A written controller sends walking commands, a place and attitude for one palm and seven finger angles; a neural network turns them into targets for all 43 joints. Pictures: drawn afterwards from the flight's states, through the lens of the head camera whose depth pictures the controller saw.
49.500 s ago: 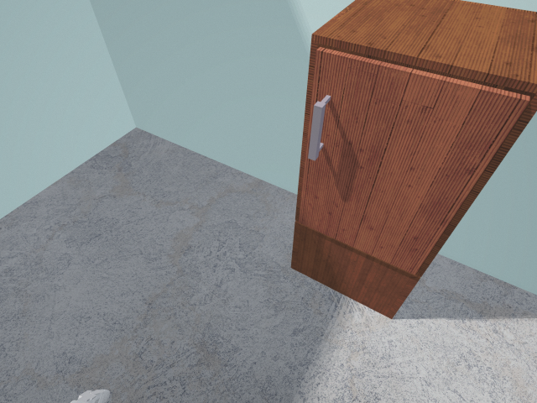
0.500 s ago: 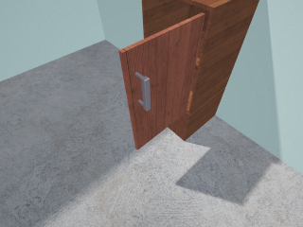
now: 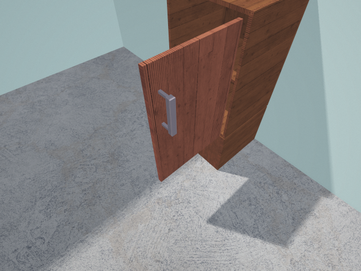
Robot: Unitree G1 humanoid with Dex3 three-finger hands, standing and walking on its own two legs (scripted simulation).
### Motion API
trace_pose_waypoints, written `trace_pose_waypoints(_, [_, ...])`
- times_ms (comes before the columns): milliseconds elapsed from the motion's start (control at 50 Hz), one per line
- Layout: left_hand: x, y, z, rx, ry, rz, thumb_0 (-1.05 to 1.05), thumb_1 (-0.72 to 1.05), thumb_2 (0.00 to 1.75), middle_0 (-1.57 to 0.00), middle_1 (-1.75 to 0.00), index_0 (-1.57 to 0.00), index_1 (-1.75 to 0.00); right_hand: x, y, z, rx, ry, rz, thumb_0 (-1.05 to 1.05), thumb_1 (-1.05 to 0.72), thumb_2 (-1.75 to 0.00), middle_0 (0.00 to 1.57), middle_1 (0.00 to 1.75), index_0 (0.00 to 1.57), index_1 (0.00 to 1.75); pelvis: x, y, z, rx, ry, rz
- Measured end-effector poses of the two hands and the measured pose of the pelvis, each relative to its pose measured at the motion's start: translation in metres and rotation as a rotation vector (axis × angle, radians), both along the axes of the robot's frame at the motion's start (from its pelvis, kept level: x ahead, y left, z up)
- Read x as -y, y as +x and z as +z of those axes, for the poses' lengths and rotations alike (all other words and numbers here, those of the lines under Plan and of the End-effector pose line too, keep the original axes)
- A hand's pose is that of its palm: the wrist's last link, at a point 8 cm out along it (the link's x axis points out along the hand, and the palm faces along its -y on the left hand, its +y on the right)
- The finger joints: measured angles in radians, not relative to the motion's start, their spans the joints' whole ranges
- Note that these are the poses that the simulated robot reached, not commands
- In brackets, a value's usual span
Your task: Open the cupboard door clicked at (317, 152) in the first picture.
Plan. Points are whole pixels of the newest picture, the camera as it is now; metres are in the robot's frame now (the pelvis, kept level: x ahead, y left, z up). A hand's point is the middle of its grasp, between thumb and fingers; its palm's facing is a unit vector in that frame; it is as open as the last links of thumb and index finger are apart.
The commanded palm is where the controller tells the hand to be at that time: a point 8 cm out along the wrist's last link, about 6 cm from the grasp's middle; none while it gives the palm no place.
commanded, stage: look to check the result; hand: left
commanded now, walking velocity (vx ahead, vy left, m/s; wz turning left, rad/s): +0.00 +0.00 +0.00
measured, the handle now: (167, 113) +0.54 +0.07 +0.00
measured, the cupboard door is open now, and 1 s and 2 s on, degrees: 91 91 91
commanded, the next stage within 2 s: stand and wait in 0.42 s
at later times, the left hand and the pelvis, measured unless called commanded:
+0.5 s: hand out of the picture +0.03 +0.17 -0.17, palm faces +0.02 -0.98 -0.22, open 7.3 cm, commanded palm none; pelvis +0.01 -0.01 +0.00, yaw +0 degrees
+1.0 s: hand out of the picture +0.04 +0.17 -0.17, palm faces +0.02 -0.97 -0.23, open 7.3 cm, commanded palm none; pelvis +0.02 -0.01 +0.00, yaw +0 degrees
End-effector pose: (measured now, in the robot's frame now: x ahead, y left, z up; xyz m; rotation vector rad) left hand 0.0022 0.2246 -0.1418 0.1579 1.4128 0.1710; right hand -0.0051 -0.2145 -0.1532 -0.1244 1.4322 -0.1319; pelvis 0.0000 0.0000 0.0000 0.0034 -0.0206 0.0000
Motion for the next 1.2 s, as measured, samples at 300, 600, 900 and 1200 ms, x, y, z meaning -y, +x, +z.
trace_pose_waypoints(300, [0.003, 0.008, 0.001, 0.003, 0.003, 0.000, 0.00, 0.91, 0.90, -0.20, -0.30, -0.20, -0.30, 0.013, 0.020, 0.003, 0.023, -0.018, 0.016, 0.00, -0.91, -0.90, 0.20, 0.30, 0.20, 0.30, 0.006, 0.008, 0.001, 0.001, 0.000, 0.002])
trace_pose_waypoints(600, [0.003, 0.026, 0.003, 0.027, 0.014, -0.009, 0.00, 0.91, 0.90, -0.20, -0.30, -0.20, -0.30, 0.019, 0.030, 0.003, 0.026, -0.023, 0.020, 0.00, -0.90, -0.90, 0.20, 0.30, 0.20, 0.30, 0.010, 0.016, 0.002, -0.003, 0.001, 0.002])
trace_pose_waypoints(900, [0.002, 0.034, 0.005, 0.039, 0.024, -0.011, 0.00, 0.91, 0.90, -0.20, -0.30, -0.20, -0.30, 0.027, 0.039, 0.004, 0.036, -0.031, 0.024, 0.00, -0.90, -0.90, 0.20, 0.30, 0.20, 0.30, 0.013, 0.021, 0.002, -0.002, 0.002, 0.004])
trace_pose_waypoints(1200, [0.001, 0.037, 0.006, 0.039, 0.030, -0.012, 0.00, 0.91, 0.90, -0.20, -0.30, -0.21, -0.30, 0.035, 0.046, 0.006, 0.043, -0.046, 0.029, 0.00, -0.90, -0.90, 0.20, 0.30, 0.20, 0.30, 0.015, 0.024, 0.003, -0.002, 0.002, 0.004])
